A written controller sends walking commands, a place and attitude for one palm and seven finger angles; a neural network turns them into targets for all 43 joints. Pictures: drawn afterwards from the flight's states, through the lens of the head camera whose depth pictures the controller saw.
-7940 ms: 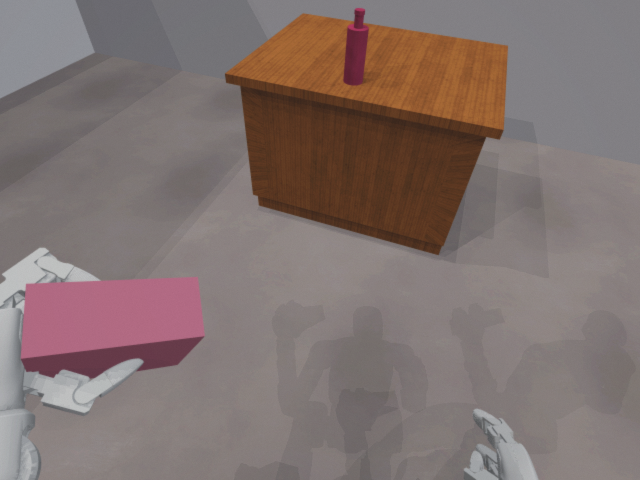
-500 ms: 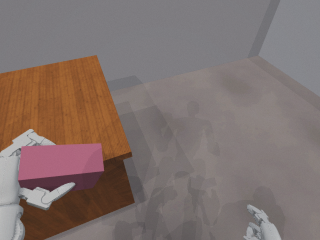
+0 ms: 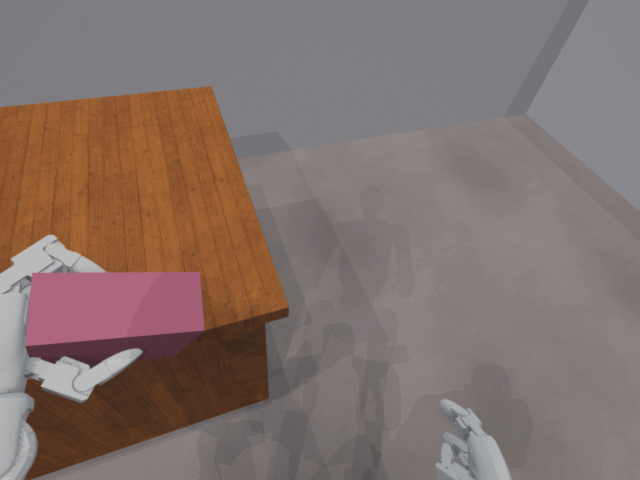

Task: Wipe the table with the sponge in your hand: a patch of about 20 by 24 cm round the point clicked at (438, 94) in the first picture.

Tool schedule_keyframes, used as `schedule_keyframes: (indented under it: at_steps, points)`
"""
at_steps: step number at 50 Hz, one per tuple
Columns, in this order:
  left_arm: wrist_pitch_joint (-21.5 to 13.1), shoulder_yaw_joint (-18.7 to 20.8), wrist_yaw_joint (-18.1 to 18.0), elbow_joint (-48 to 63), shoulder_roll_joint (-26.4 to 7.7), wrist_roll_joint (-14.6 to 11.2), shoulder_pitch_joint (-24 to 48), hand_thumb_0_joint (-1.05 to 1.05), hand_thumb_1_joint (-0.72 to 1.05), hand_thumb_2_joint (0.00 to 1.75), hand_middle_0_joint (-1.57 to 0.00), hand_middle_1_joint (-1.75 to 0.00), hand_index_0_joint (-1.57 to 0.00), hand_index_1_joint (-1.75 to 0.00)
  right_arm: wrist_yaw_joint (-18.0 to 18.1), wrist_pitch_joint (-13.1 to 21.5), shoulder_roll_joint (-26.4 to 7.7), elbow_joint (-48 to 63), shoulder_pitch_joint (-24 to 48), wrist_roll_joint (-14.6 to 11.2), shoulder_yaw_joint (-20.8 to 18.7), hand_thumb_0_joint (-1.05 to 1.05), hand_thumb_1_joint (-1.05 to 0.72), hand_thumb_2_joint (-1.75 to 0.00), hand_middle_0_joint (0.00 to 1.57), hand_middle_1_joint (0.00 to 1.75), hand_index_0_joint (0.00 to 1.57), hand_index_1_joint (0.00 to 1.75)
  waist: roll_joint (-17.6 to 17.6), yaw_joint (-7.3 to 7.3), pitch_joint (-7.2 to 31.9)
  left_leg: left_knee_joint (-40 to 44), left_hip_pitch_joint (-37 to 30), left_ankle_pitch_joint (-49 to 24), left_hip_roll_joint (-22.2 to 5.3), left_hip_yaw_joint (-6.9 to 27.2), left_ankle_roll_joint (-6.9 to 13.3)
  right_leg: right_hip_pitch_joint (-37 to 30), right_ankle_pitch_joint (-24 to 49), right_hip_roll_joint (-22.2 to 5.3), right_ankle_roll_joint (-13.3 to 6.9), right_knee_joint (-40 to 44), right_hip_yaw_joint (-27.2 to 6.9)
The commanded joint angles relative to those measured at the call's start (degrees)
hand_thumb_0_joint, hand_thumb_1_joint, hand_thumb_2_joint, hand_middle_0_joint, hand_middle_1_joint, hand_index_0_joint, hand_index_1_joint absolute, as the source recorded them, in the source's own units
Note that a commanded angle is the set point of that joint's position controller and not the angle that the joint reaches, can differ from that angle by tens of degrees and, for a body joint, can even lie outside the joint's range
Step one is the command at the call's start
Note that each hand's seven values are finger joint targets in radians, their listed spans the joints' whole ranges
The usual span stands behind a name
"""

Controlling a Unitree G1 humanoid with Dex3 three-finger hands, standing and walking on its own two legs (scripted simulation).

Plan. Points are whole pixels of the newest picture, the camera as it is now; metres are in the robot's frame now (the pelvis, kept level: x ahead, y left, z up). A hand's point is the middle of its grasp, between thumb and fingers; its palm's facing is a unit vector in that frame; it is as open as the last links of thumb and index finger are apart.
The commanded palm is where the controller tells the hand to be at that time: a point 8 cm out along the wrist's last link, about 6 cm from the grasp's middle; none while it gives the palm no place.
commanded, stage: come to a stop and stand still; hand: left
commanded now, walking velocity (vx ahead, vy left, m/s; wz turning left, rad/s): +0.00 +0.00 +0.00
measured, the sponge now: (142, 320) +0.23 +0.21 +0.11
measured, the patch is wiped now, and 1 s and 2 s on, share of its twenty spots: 0.00 0.00 0.00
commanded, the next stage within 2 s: look again from close up in 0.36 s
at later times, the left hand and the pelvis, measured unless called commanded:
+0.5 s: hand (87, 295) +0.23 +0.25 +0.15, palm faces +0.39 -0.85 -0.35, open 9.8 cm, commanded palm +0.18 +0.29 +0.17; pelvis +0.02 +0.00 +0.00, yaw +1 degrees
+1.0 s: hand (88, 312) +0.22 +0.24 +0.15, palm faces +0.39 -0.84 -0.37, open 9.8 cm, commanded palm +0.16 +0.28 +0.17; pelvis +0.01 -0.01 +0.00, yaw +2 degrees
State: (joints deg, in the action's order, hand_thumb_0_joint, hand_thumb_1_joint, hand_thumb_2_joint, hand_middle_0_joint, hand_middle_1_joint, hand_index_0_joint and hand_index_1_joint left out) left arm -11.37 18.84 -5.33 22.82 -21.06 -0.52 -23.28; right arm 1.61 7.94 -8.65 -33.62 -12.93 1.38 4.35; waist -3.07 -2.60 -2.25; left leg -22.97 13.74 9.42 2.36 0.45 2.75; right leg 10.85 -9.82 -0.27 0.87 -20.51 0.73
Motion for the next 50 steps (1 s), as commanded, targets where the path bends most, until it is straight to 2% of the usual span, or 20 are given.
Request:
schedule_keyframes:
  at_steps: [1, 6, 8, 10, 13, 15, 18, 21, 23, 27, 32, 33, 35, 37, 38, 42, 43, 45, 48, 50]
  points:
    - [-5.32, 6.05, -1.43, 21.02, -10.26, -0.94, 9.51, 0.00, 0.10, 1.30, -1.20, -1.60, -1.20, -1.60, 0.74, 4.06, -9.81, 9.10, 5.75, -0.20, -4.60, 0.00, -0.90, -0.90, 0.20, 0.30, 0.20, 0.30, 10.17, 0.59, 11.98, 5.04, -2.24, -5.40, -5.32, 5.22, -2.00, -7.30, 6.99, 0.83, -1.24, -1.20, -0.55]
    - [-4.69, 6.13, -1.65, 18.55, -9.23, -1.39, 4.95, 0.00, 0.10, 1.30, -1.20, -1.60, -1.20, -1.60, 0.42, 3.26, -9.92, 8.24, 5.28, -0.40, -5.09, 0.00, -0.90, -0.90, 0.20, 0.30, 0.20, 0.30, 9.25, 0.73, 14.36, 0.90, -7.23, -21.71, -5.07, 4.27, -4.28, -5.92, 12.75, 0.64, -1.42, -1.98, 0.42]
    - [-4.13, 7.08, -1.47, 15.72, -9.20, -1.67, 1.42, 0.00, 0.10, 1.30, -1.20, -1.60, -1.20, -1.60, 0.32, 2.44, -9.79, 8.47, 5.35, -0.49, -5.29, 0.00, -0.90, -0.90, 0.20, 0.30, 0.20, 0.30, 7.31, 0.64, 14.36, -0.15, -7.47, -25.17, -4.92, 3.67, -4.87, -5.73, 14.99, 0.40, -1.53, -1.64, 0.60]
    - [-3.78, 6.11, -1.28, 14.78, -8.05, -1.92, 0.89, 0.00, 0.10, 1.30, -1.20, -1.60, -1.20, -1.60, 0.32, 1.34, -9.86, 8.56, 5.32, -0.97, -5.43, 0.00, -0.90, -0.90, 0.20, 0.30, 0.20, 0.30, 6.99, 1.01, 13.20, 0.02, -6.12, -25.70, -4.98, 3.66, -5.37, -6.05, 15.73, 0.17, -1.52, -1.86, 0.74]
    - [-3.27, 7.38, -1.29, 13.54, -9.17, -2.35, -0.43, 0.00, 0.10, 1.30, -1.20, -1.60, -1.20, -1.60, 0.72, 0.30, -9.90, 9.24, 6.22, -1.05, -5.43, 0.00, -0.90, -0.90, 0.20, 0.30, 0.20, 0.30, 5.72, 0.78, 12.21, 0.15, -4.22, -22.68, -4.67, 3.20, -4.86, -6.38, 16.54, -0.22, -1.51, -0.92, 0.26]
    - [-3.32, 6.18, -1.28, 14.68, -8.28, -2.53, 0.96, 0.00, 0.10, 1.30, -1.20, -1.60, -1.20, -1.60, 0.83, -0.20, -10.02, 9.54, 6.22, -1.33, -5.49, 0.00, -0.90, -0.90, 0.20, 0.30, 0.20, 0.30, 5.81, 1.08, 12.04, 0.66, -3.35, -20.95, -4.65, 3.45, -4.70, -6.96, 15.59, -0.30, -1.50, -1.13, 0.18]
    - [-3.63, 6.92, -1.48, 18.35, -10.37, -2.58, 3.63, 0.00, 0.10, 1.30, -1.20, -1.60, -1.20, -1.60, 1.34, -0.25, -10.16, 10.33, 7.40, -1.16, -5.33, 0.00, -0.90, -0.90, 0.20, 0.30, 0.20, 0.30, 8.58, 0.95, 11.58, 1.73, -3.01, -17.73, -4.27, 3.49, -4.37, -6.59, 13.14, -0.08, -1.27, -0.96, 0.13]
    - [-3.88, 6.01, -1.85, 18.90, -9.65, -2.51, 4.11, 0.00, 0.10, 1.30, -1.20, -1.60, -1.20, -1.60, 1.60, -0.09, -10.22, 10.40, 6.91, -1.08, -5.37, 0.00, -0.90, -0.90, 0.20, 0.30, 0.20, 0.30, 9.80, 0.95, 11.34, 2.83, -1.87, -12.92, -4.32, 4.03, -3.87, -7.30, 10.30, -0.05, -1.21, -0.54, -0.07]
    - [-3.97, 7.22, -2.08, 19.49, -10.88, -2.48, 4.30, 0.00, 0.10, 1.30, -1.20, -1.60, -1.20, -1.60, 1.87, 0.01, -10.27, 10.46, 7.25, -0.89, -5.46, 0.00, -0.90, -0.90, 0.20, 0.30, 0.20, 0.30, 8.99, 0.91, 11.46, 2.53, -1.58, -11.27, -3.95, 3.79, -3.67, -7.65, 10.65, -0.28, -1.26, -0.03, -0.38]
    - [-3.76, 5.84, -2.23, 15.56, -8.57, -2.60, 2.30, 0.00, 0.10, 1.30, -1.20, -1.60, -1.20, -1.60, 1.82, -0.09, -10.46, 9.73, 6.26, -1.09, -5.75, 0.00, -0.90, -0.90, 0.20, 0.30, 0.20, 0.30, 7.34, 1.14, 10.69, 2.63, -1.14, -8.33, -3.47, 3.78, -3.29, -7.18, 9.41, -0.87, -1.44, 1.59, -0.88]
    - [-3.59, 5.15, -1.97, 13.20, -8.02, -2.49, 2.52, 0.00, 0.10, 1.30, -1.20, -1.60, -1.20, -1.60, 1.96, -0.33, -10.55, 9.24, 6.20, -1.27, -5.78, 0.00, -0.90, -0.90, 0.20, 0.30, 0.20, 0.30, 6.45, 1.20, 9.18, 4.46, 0.10, -4.70, -3.45, 4.25, -3.20, -6.37, 5.87, -0.26, -1.20, 2.35, -0.58]
    - [-3.47, 5.48, -1.87, 13.25, -8.72, -2.50, 2.71, 0.00, 0.10, 1.30, -1.20, -1.60, -1.20, -1.60, 2.02, -0.35, -10.61, 9.46, 6.91, -1.20, -5.69, 0.00, -0.90, -0.90, 0.20, 0.30, 0.20, 0.30, 7.25, 1.14, 8.44, 4.91, 0.04, -3.34, -3.44, 4.23, -3.32, -5.40, 4.61, -0.25, -1.19, 2.75, -0.65]
    - [-3.51, 4.92, -1.93, 12.61, -8.17, -2.38, 3.26, 0.00, 0.10, 1.30, -1.20, -1.60, -1.20, -1.60, 2.08, -0.49, -10.33, 9.35, 6.62, -1.29, -5.54, 0.00, -0.90, -0.90, 0.20, 0.30, 0.20, 0.30, 5.93, 1.12, 7.75, 5.90, 1.59, 0.41, -3.56, 4.70, -2.89, -5.89, 2.38, -0.12, -1.11, 3.09, -0.78]
    - [-3.48, 5.04, -1.94, 12.76, -8.28, -2.30, 3.40, 0.00, 0.10, 1.30, -1.20, -1.60, -1.20, -1.60, 2.08, -0.52, -10.33, 9.35, 6.51, -1.34, -5.66, 0.00, -0.90, -0.90, 0.20, 0.30, 0.20, 0.30, 4.28, 1.15, 7.93, 5.43, 1.50, 0.58, -3.14, 4.38, -2.60, -6.16, 2.82, -0.30, -1.15, 3.76, -1.01]
    - [-3.48, 5.89, -1.90, 13.40, -9.36, -2.42, 3.97, 0.00, 0.10, 1.30, -1.20, -1.60, -1.20, -1.60, 2.23, -0.51, -10.51, 9.49, 7.04, -1.22, -5.62, 0.00, -0.90, -0.90, 0.20, 0.30, 0.20, 0.30, 5.02, 1.16, 7.68, 5.26, 1.24, 0.70, -2.88, 4.04, -2.79, -5.39, 2.09, -0.38, -1.10, 4.24, -1.05]
    - [-3.56, 5.54, -2.00, 13.91, -8.97, -2.37, 3.51, 0.00, 0.10, 1.30, -1.20, -1.60, -1.20, -1.60, 2.06, -0.47, -10.42, 9.32, 6.35, -1.31, -5.73, 0.00, -0.90, -0.90, 0.20, 0.30, 0.20, 0.30, 5.30, 1.21, 8.70, 4.73, 1.12, -0.12, -2.42, 3.99, -2.48, -6.72, 2.84, -0.37, -1.15, 4.37, -0.95]
    - [-3.59, 6.21, -1.92, 15.04, -9.83, -2.36, 3.99, 0.00, 0.10, 1.30, -1.20, -1.60, -1.20, -1.60, 2.09, -0.45, -10.53, 9.39, 6.86, -1.24, -5.74, 0.00, -0.90, -0.90, 0.20, 0.30, 0.20, 0.30, 6.33, 1.31, 8.85, 4.72, 0.39, -0.92, -2.45, 3.91, -2.71, -6.15, 2.91, -0.33, -1.13, 4.25, -0.75]
    - [-3.89, 5.60, -1.96, 14.80, -9.25, -2.26, 3.02, 0.00, 0.10, 1.30, -1.20, -1.60, -1.20, -1.60, 1.93, -0.32, -10.55, 9.21, 6.36, -1.20, -5.89, 0.00, -0.90, -0.90, 0.20, 0.30, 0.20, 0.30, 7.55, 1.39, 9.59, 3.93, 1.21, 0.52, -2.44, 3.88, -2.10, -7.49, 2.13, -0.95, -1.27, 3.27, -0.69]
    - [-3.86, 5.93, -1.99, 14.40, -9.54, -2.37, 1.40, 0.00, 0.10, 1.30, -1.20, -1.60, -1.20, -1.60, 1.69, -0.24, -11.10, 9.15, 6.28, -0.96, -6.46, 0.00, -0.90, -0.90, 0.20, 0.30, 0.20, 0.30, 6.75, 1.87, 9.18, 1.44, 1.95, 4.80, -2.05, 3.31, -1.42, -5.45, -3.52, -2.41, -2.06, 3.21, -1.64]
    - [-3.92, 5.52, -2.11, 13.68, -9.12, -2.38, 1.34, 0.00, 0.10, 1.30, -1.20, -1.60, -1.20, -1.60, 1.62, -0.41, -11.00, 9.00, 6.16, -0.93, -6.50, 0.00, -0.90, -0.90, 0.20, 0.30, 0.20, 0.30, 4.93, 1.96, 7.52, 0.17, 3.91, 8.32, -1.93, 3.82, -0.96, -3.88, -9.38, -3.54, -2.71, 3.29, -2.76]
